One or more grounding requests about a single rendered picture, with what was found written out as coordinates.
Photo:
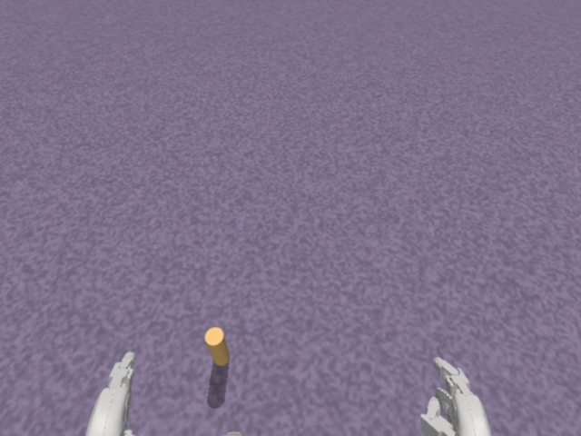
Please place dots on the can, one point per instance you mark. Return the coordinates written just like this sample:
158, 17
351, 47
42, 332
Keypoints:
217, 346

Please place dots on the right robot hand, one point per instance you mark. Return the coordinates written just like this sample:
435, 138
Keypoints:
466, 414

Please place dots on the left robot hand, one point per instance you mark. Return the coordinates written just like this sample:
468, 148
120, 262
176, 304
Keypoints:
111, 410

